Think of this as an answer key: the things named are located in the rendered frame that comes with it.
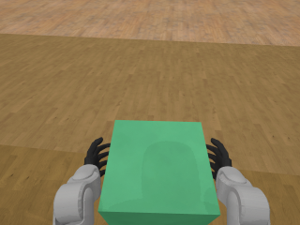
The left robot forearm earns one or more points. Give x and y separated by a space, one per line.
73 203

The right robot forearm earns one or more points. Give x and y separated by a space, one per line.
245 204

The right robot hand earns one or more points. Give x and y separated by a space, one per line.
221 157

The carton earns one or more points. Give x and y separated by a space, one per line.
158 173

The left robot hand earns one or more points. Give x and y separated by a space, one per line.
93 156

